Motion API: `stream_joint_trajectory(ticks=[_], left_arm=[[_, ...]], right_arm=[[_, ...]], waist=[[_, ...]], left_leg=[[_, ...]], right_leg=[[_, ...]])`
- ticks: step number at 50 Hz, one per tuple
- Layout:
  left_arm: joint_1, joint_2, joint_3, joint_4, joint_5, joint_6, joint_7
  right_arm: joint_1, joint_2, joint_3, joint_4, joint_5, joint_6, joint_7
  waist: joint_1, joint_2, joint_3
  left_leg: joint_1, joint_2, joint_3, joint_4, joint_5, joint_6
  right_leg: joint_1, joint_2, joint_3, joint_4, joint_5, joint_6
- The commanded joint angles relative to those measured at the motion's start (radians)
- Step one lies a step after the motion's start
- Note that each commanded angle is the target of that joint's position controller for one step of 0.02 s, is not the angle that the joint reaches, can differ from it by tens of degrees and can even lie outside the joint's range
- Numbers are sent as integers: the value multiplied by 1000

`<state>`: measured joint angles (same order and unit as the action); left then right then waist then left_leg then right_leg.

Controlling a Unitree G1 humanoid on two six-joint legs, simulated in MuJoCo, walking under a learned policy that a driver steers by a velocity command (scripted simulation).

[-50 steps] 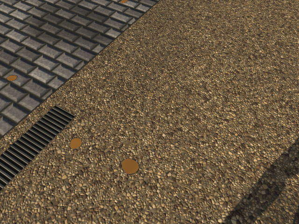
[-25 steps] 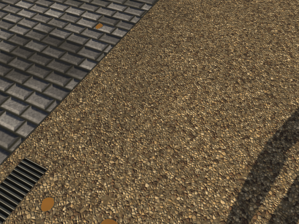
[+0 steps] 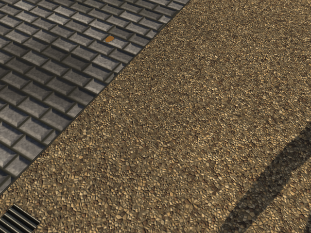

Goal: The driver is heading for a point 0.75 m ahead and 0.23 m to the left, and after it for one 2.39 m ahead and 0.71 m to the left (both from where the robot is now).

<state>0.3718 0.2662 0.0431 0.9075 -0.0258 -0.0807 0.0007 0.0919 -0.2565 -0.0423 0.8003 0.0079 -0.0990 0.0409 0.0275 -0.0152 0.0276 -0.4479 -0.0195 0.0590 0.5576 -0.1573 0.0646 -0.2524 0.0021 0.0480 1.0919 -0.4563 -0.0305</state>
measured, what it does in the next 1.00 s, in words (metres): walks ahead, turning left: right foot, then left foot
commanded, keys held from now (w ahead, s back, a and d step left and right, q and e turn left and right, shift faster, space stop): w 0.14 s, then w+q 0.86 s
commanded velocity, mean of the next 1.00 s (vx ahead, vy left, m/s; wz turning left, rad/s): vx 0.50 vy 0.00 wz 0.37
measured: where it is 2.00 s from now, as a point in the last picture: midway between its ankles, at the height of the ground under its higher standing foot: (117, 169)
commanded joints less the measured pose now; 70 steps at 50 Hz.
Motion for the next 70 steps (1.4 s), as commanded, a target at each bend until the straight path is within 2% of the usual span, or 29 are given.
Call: stream_joint_trajectory(ticks=[1, 5, 9, 13, 17, 21, 22, 23, 24, 25, 26, 27, 29, 33, 37, 44, 46, 48, 49, 50, 51, 52, 53, 54, 55, 59, 63, 67, 70], left_arm=[[-86, 128, 29, -109, 2, -40, 7], [-40, 67, 28, -101, 14, 5, 13], [-191, 60, 27, -152, 30, 5, 15], [-336, 39, 18, -186, 21, -11, 1], [-442, 53, 17, -221, 10, -31, -22], [-289, 127, 48, -186, 11, -50, -22], [-137, 177, 69, -152, 23, -54, -13], [24, 261, 89, -136, 32, -49, -5], [49, 275, 91, -119, 34, -36, -12], [3, 166, 64, -136, 31, -36, -11], [-64, 119, 49, -144, 24, -36, -9], [-128, 94, 38, -145, 27, -36, -12], [-192, 69, 34, -134, 37, -39, -13], [-186, 103, 51, -102, 39, -51, -5], [-167, 137, 62, -82, 38, -40, 7], [-90, 197, 82, -45, 6, -2, 14], [-107, 226, 90, -49, -3, 11, 16], [-132, 225, 87, -56, -10, 26, 19], [-114, 175, 66, -76, 20, 20, 20], [-36, 32, 21, -138, 50, -11, 6], [-157, 122, 34, -148, 6, -50, -6], [-232, 159, 44, -174, -25, -67, -11], [-230, 146, 40, -167, -8, -74, -3], [-219, 151, 47, -152, 19, -71, 5], [-195, 157, 53, -148, 25, -58, 4], [-219, 116, 49, -173, 48, -18, 12], [-338, 74, 30, -212, 41, -11, 3], [-376, 81, 24, -214, 36, -20, -27], [-321, 117, 35, -197, 45, -37, -39]], right_arm=[[136, -114, -32, -8, -6, -2, -7], [127, -108, -30, 14, -12, -20, -5], [195, -140, -38, 45, -3, -10, -26], [261, -161, -41, 67, 9, 5, -40], [322, -163, -44, 89, 18, 23, -48], [280, -175, -53, 78, 17, 38, -58], [270, -134, -39, 63, 8, 37, -55], [302, -57, -16, 30, -18, 30, -54], [398, -8, -1, 5, 19, 13, -51], [337, -128, -31, 21, 44, 11, -54], [257, -161, -43, 1, 44, 16, -55], [235, -143, -44, 0, 33, 25, -57], [242, -101, -49, -7, 24, 45, -50], [196, -66, -48, -47, 20, 75, -46], [100, -56, -41, -85, 16, 69, -26], [-85, -64, -34, -179, 14, 70, 13], [-43, -94, -49, -187, 12, 74, 16], [213, -174, -100, -123, 18, 79, 5], [374, -272, -137, -85, 21, 88, -18], [318, -372, -141, -101, 24, 74, -18], [344, -277, -113, -128, 16, 56, -9], [308, -224, -96, -119, 7, 41, -5], [246, -194, -86, -127, 11, 35, -6], [174, -159, -75, -141, 9, 35, -9], [138, -140, -66, -159, -3, 34, -14], [146, -188, -78, -161, -4, 34, -41], [191, -191, -83, -146, 11, 66, -67], [228, -143, -62, -115, 0, 73, -79], [202, -125, -50, -98, -14, 64, -74]], waist=[[-73, 54, -99], [-5, 82, -58], [-36, 56, -9], [-82, 64, 16], [-109, 85, 31], [-3, 119, -45], [62, 88, -162], [96, -90, -333], [49, -364, -424], [67, -203, -302], [61, -128, -179], [28, -66, -116], [-22, -104, -50], [-36, -62, -10], [-12, -44, 12], [38, -38, 67], [-5, -68, 20], [-151, -49, -122], [-205, 83, -212], [-66, 319, -303], [-149, 174, -366], [-146, 127, -227], [-100, 52, -163], [-57, 35, -114], [-24, 58, -102], [3, 40, -67], [-42, 98, -85], [-83, 114, -103], [-52, 123, -102]], left_leg=[[435, 298, -428, -306, 40, 187], [265, 245, -274, -405, 174, 192], [284, 221, -211, -435, 232, 180], [299, 186, -180, -422, 178, 146], [368, 221, -239, -350, 135, 141], [378, 214, -281, -172, 246, 93], [288, 151, -240, 28, 245, 61], [45, 40, -157, 369, -55, 11], [-255, -39, -153, 620, -459, -18], [-335, 31, -216, 728, -404, -15], [-351, 69, -191, 730, -304, -10], [-302, 107, -179, 703, -226, -18], [-216, 155, -177, 632, -145, -27], [-249, 166, -168, 552, -40, -49], [-254, 158, -136, 336, 136, -54], [-239, 121, -26, 115, 69, -2], [-127, 61, 31, 101, -33, 36], [237, -41, 78, 18, -1, 98], [545, 80, -147, -12, 3, 160], [815, 311, -731, -151, -198, 345], [827, 353, -867, -284, -277, 342], [738, 332, -728, -289, -182, 294], [596, 289, -608, -278, -79, 259], [460, 246, -505, -283, 26, 232], [376, 222, -458, -304, 95, 224], [236, 166, -303, -286, 588, 216], [201, 90, -241, -225, 571, 134], [293, 138, -269, -191, 451, 108], [373, 174, -295, -87, 510, 100]], right_leg=[[-458, -109, 33, 149, 116, -14], [-346, -153, 26, 20, 202, 5], [-439, -152, 10, -196, 393, 37], [-380, -95, -14, -450, 544, 50], [-341, -59, -8, -572, 512, 48], [-76, -29, -23, -664, 399, -1], [166, -88, 21, -632, 408, -46], [498, -308, 248, -592, 408, -120], [674, -456, 662, -748, 161, -234], [568, -416, 610, -794, 24, -196], [429, -384, 450, -809, 66, -156], [300, -339, 339, -839, 170, -141], [149, -283, 183, -903, 274, -129], [109, -280, 21, -959, 443, -156], [148, -264, -110, -970, 496, -142], [312, -313, -216, -900, 573, -104], [340, -312, -250, -775, 880, -83], [250, -255, -304, -418, 1060, -37], [-16, -207, -309, -88, 720, 17], [-440, 2, -164, 226, -138, 70], [-543, -6, 31, 311, -134, 47], [-614, -47, 23, 287, -32, 20], [-564, -91, 27, 202, 57, 8], [-486, -122, 29, 116, 110, 14], [-415, -140, 39, 73, 147, 19], [-349, -90, -7, -90, 230, 85], [-272, -11, -23, -383, 463, 93], [-227, -11, -16, -528, 599, 66], [-188, -15, -19, -599, 511, 3]])
Keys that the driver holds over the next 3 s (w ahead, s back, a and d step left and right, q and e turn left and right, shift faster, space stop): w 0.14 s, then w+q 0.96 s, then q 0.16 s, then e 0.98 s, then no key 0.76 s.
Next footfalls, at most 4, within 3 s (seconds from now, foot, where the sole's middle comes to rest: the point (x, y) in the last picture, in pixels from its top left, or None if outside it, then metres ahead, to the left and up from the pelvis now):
0.44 right None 0.41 -0.14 -0.76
0.98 left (118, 199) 0.59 0.20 -0.76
1.42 right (127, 142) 0.89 0.18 -0.76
1.82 left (88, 170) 0.73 0.35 -0.76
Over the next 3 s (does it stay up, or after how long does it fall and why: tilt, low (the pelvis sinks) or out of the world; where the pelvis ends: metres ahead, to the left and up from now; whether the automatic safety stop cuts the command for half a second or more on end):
stays up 0.76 0.21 0.01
